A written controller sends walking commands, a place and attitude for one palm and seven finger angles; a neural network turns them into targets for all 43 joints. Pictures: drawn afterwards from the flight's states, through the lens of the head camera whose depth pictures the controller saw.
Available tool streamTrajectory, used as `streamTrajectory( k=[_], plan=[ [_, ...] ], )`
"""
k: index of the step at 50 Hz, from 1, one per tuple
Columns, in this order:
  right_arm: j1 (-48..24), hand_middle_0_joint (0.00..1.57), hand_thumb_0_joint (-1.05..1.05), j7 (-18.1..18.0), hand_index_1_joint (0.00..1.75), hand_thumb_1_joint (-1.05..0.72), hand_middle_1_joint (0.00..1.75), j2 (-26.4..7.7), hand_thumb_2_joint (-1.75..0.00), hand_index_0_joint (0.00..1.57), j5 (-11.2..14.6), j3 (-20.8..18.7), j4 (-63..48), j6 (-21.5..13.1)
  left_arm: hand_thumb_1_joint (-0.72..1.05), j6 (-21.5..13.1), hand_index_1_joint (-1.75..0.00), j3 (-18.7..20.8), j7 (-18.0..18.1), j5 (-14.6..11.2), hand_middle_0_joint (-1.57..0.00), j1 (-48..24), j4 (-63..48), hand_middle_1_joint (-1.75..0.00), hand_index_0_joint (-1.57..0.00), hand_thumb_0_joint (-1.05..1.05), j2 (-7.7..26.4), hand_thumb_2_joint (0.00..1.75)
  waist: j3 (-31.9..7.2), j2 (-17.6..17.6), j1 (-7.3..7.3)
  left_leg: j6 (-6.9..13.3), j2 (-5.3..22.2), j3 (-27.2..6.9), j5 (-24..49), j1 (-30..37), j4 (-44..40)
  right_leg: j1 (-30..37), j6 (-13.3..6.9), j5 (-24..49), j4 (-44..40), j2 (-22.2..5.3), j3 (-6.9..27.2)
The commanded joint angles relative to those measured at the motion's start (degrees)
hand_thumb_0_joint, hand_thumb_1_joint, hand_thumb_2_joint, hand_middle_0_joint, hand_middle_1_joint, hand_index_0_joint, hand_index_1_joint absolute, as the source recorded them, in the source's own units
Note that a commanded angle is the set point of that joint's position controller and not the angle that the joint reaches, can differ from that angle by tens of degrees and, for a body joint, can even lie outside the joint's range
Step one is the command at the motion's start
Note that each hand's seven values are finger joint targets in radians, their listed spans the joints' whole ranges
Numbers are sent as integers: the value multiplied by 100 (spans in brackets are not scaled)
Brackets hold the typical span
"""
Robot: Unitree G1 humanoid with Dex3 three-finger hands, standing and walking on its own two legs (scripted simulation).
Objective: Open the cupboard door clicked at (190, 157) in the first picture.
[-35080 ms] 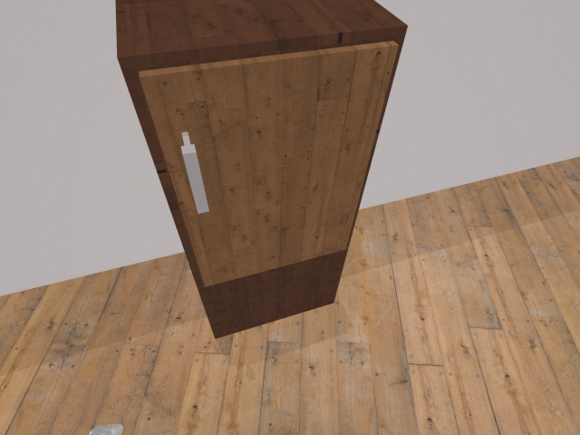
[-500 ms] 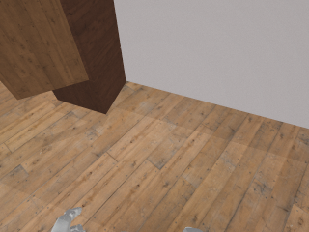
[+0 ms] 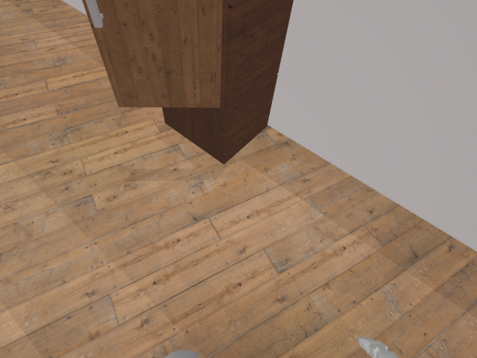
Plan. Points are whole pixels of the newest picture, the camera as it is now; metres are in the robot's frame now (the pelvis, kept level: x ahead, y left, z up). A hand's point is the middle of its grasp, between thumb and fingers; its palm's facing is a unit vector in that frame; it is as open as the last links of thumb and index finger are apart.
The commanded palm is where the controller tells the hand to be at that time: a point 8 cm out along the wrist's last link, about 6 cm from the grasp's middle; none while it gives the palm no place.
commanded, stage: take the last steps up to it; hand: left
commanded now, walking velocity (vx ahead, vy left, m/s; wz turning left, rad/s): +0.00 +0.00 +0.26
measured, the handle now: out of the picture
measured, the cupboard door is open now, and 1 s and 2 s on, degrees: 44 44 44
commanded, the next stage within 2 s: come to a stop and stand still in 1.44 s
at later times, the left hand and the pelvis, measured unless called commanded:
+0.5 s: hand (131, 355) +0.13 +0.19 -0.14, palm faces +0.09 -0.97 -0.21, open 7.4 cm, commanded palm none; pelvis +0.04 +0.00 +0.01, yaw +5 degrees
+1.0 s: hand out of the picture +0.08 +0.27 -0.18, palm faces +0.28 -0.95 -0.15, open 7.4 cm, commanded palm none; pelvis +0.20 +0.12 +0.00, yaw +11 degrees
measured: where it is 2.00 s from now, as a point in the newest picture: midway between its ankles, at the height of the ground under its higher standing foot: (191, 282)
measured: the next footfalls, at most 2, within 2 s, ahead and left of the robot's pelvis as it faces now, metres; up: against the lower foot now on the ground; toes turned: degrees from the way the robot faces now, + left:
right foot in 0.46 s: +0.10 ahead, -0.10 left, +0.00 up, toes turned -2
left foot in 0.92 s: +0.28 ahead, +0.24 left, +0.00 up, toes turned +19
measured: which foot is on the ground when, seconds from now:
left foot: down 0.00-0.46, up 0.48-0.90, down 0.92-1.00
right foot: up 0.00-0.44, down 0.46-0.92, up 0.94-1.00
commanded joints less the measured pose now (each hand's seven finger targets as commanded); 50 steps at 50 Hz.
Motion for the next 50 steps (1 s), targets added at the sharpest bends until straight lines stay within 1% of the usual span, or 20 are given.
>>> streamTrajectory(
  k=[1,6,14,18,21,22,23,24,25,28,30,33,41,42,44,45,46,47,48,50],
  plan=[
    [813,20,0,-220,30,-90,30,-1216,-90,20,-58,-231,-150,-88,90,16,-30,68,74,-9,-20,-449,-544,-30,-20,0,387,90,-1105,1601,-435,1133,2074,-2031,3315,1125,-1539,-1275,16,-708,1981,181,1023],
    [772,20,0,-277,30,-90,30,-864,-90,20,-20,-100,-139,-246,90,-28,-30,105,-82,46,-20,-181,-173,-30,-20,0,352,90,-905,1022,-171,860,1420,-1518,2377,1301,-1791,-1536,50,355,2273,347,938],
    [1380,20,0,-215,30,-90,30,-774,-90,20,-53,-139,125,-335,90,-157,-30,69,-191,64,-20,-819,-354,-30,-20,0,199,90,-475,1108,-347,1056,1348,-1852,353,1213,-2275,-1570,14,335,839,372,677],
    [1430,20,0,-197,30,-90,30,-776,-90,20,-69,-147,187,-324,90,-216,-30,40,-200,57,-20,-856,-381,-30,-20,0,111,90,-464,1058,-312,1051,1277,-1992,-78,869,-2202,-835,-83,270,-217,559,531],
    [1190,20,0,-178,30,-90,30,-709,-90,20,-29,-109,213,-322,90,-287,-30,102,-174,50,-20,-143,-126,-30,-20,0,171,90,-520,762,120,813,965,-1724,-297,-73,-1610,787,-154,962,-1456,678,473],
    [1078,20,0,-160,30,-90,30,-544,-90,20,8,-91,202,-345,90,-334,-30,177,-135,71,-20,317,20,-30,-20,0,374,90,-564,253,366,538,573,-1311,-601,-928,-924,1871,-227,921,-2001,353,827],
    [1116,20,0,-129,30,-90,30,-229,-90,20,71,-30,106,-377,90,-398,-30,278,-74,126,-20,903,187,-30,-20,0,851,90,-737,-1148,581,161,-115,-514,-1157,-2096,633,2856,-665,-107,-2794,-1135,2593],
    [871,20,0,-103,30,-90,30,-460,-90,20,-33,-83,-57,-322,90,-374,-30,320,-32,65,-20,1161,207,-30,-20,0,1133,90,-492,-1401,645,-16,-144,-585,-1718,-2574,1995,2337,-1191,-809,-3512,-2195,4086],
    [749,20,0,-62,30,-90,30,-631,-90,20,-98,-154,-40,-271,90,-356,-30,275,0,12,-20,777,125,-30,-20,0,945,90,24,-613,426,-37,193,-905,-1169,-2624,2578,1548,-1320,-1335,-3719,-2147,3759],
    [1022,20,0,28,30,-90,30,-323,-90,20,-103,-154,320,-126,90,-493,-30,83,-1,-3,-20,169,71,-30,-20,0,249,90,434,-615,-61,-234,524,-852,216,-2132,3002,402,-744,-240,-3773,-1284,2197],
    [1179,20,0,61,30,-90,30,-140,-90,20,-79,-117,418,-99,90,-578,-30,56,-13,-20,-20,292,184,-30,-20,0,176,90,187,-505,-112,-363,527,-621,601,-2043,2836,676,-650,1120,-3604,-955,1316],
    [1046,20,0,95,30,-90,30,-29,-90,20,-53,-107,426,-113,90,-661,-30,100,-7,-1,-20,635,377,-30,-20,0,260,90,-152,-374,-42,-465,586,-397,799,-2187,2463,1310,-673,2408,-3347,-907,797],
    [153,20,0,217,30,-90,30,105,-90,20,-12,-7,67,-273,90,-614,-30,73,5,101,-20,906,725,-30,-20,0,459,90,109,-924,114,-254,421,196,551,-1202,299,1164,-677,3061,-2906,-1028,352],
    [266,20,0,208,30,-90,30,72,-90,20,-13,-19,84,-306,90,-590,-30,93,14,106,-20,862,709,-30,-20,0,522,90,44,-986,57,-179,357,209,388,-826,86,1066,-674,3143,-2736,-1078,361],
    [1260,20,0,124,30,-90,30,-195,-90,20,-60,-76,398,-393,90,-561,-30,110,2,63,-20,703,703,-30,-20,0,573,90,-453,-591,-479,-59,25,492,560,780,-628,666,-529,3792,-1457,-794,11],
    [2133,20,0,45,30,-90,30,-660,-90,20,-92,-191,621,-429,90,-546,-30,71,-35,38,-20,800,641,-30,-20,0,362,90,-1163,316,-806,64,427,146,669,2100,-654,116,-391,3099,-124,-511,-150],
    [2750,20,0,-46,30,-90,30,-1398,-90,20,-138,-388,719,-472,90,-515,-30,14,-78,-39,-20,1050,525,-30,-20,0,-20,90,-1838,2138,-930,585,1970,-2109,972,3235,-976,-1368,-142,-207,1652,431,-253],
    [2954,20,0,-157,30,-90,30,-1514,-90,20,-78,-402,757,-406,90,-479,-30,-9,-32,-33,-20,582,316,-30,-20,0,-23,90,-2009,2136,-1027,885,2387,-2795,1121,3137,-1737,-1839,-300,-845,2836,565,510],
    [2468,20,0,-178,30,-90,30,-1365,-90,20,-81,-346,650,-396,90,-489,-30,19,-14,-36,-20,321,218,-30,-20,0,-39,90,-1527,1542,-816,988,2457,-2481,777,2486,-1898,-1999,-465,-523,3362,289,819],
    [1583,20,0,-223,30,-90,30,-718,-90,20,-70,-172,405,-501,90,-439,-30,29,-63,4,-20,75,346,-30,-20,0,-94,90,-818,1383,-473,811,2141,-1807,807,1254,-2066,-2067,-414,466,3505,0,1021]
  ],
)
